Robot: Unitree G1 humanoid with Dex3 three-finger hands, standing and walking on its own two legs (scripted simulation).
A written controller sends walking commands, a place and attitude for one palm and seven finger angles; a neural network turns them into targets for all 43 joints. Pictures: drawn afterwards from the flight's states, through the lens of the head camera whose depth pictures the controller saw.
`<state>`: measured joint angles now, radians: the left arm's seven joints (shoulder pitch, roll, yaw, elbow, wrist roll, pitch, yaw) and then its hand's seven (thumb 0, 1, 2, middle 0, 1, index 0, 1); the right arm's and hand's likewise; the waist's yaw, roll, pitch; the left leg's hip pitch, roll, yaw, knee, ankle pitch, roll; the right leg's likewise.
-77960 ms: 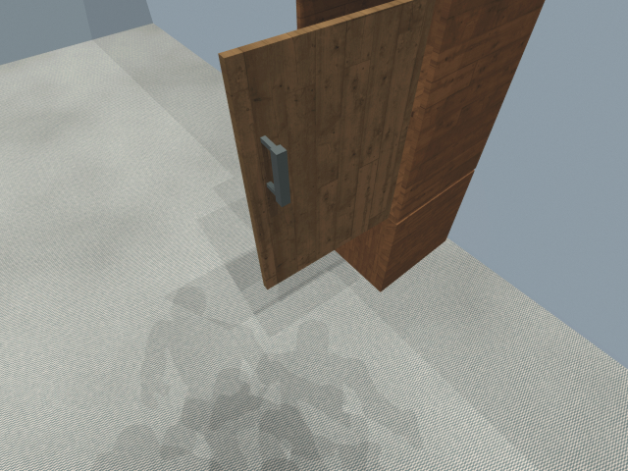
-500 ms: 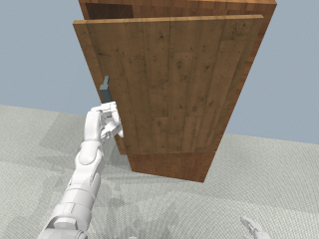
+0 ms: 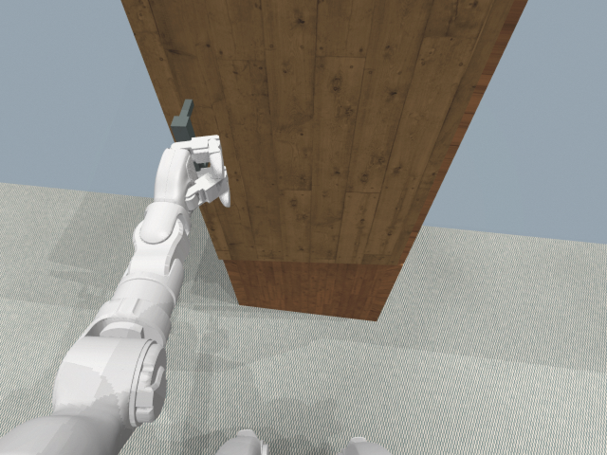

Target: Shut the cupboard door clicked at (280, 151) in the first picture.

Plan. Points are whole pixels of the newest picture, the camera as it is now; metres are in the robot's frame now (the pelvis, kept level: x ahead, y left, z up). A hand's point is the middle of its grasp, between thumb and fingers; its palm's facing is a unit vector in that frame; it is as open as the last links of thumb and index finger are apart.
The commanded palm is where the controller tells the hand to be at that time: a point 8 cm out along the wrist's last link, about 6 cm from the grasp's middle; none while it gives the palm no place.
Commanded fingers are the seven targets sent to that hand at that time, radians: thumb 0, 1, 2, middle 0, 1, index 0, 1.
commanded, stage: push the door shut along its arc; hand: left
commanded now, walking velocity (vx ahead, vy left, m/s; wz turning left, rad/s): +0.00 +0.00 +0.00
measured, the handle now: (194, 145) +0.53 +0.15 +0.09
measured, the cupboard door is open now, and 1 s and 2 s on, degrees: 5 0 0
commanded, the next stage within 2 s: pull the fist back off the door in 0.50 s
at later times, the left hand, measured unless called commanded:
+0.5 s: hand (238, 162) +0.49 +0.08 +0.09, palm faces -0.21 -0.98 -0.02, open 3.1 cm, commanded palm +0.51 +0.12 +0.09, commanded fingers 0.00 0.90 0.90 -1.30 -1.50 -1.30 -1.50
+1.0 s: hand (252, 150) +0.52 +0.07 +0.09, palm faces +0.07 -1.00 -0.01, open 3.1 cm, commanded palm +0.47 +0.11 +0.09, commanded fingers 0.00 0.90 0.90 -1.30 -1.50 -1.30 -1.50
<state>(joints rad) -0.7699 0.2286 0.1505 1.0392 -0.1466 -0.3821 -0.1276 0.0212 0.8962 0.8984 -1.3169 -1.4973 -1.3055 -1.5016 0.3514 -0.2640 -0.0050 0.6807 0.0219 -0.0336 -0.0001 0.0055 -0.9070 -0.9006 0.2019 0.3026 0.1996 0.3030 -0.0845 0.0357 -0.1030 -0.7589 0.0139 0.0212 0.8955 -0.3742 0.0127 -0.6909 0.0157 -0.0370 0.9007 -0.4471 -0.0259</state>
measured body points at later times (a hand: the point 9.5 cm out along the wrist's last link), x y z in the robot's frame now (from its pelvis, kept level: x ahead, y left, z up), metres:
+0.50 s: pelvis -0.02 +0.00 -0.02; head +0.09 +0.00 +0.42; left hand +0.50 +0.14 +0.10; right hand -0.01 -0.27 -0.14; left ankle +0.03 +0.11 -0.69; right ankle -0.01 -0.10 -0.69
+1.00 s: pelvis -0.01 +0.00 -0.01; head +0.10 -0.02 +0.43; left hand +0.51 +0.12 +0.09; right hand -0.05 -0.24 -0.14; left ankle +0.03 +0.11 -0.69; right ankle -0.01 -0.10 -0.69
